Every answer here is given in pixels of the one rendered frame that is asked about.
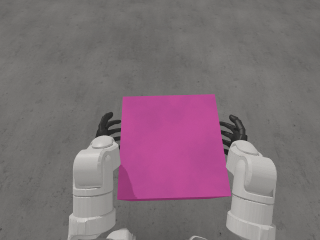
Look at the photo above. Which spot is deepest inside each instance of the carton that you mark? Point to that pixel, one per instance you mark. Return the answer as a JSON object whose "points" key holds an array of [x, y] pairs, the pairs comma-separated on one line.
{"points": [[171, 148]]}

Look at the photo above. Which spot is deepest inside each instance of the left robot forearm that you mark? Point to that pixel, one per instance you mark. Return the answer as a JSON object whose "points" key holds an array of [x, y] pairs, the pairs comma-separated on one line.
{"points": [[93, 211]]}

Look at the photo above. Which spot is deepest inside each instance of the robot left hand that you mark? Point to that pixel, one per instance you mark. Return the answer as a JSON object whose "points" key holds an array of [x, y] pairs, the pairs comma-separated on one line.
{"points": [[105, 124]]}

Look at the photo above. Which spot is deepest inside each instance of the left robot thigh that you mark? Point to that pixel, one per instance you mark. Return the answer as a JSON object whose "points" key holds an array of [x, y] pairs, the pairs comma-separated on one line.
{"points": [[122, 234]]}

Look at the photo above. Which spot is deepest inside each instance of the right robot forearm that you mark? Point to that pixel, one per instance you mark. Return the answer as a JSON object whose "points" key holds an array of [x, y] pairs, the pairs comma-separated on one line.
{"points": [[254, 188]]}

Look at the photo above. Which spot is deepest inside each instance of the robot right hand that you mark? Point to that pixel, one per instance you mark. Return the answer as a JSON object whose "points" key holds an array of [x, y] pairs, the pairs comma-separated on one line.
{"points": [[239, 132]]}

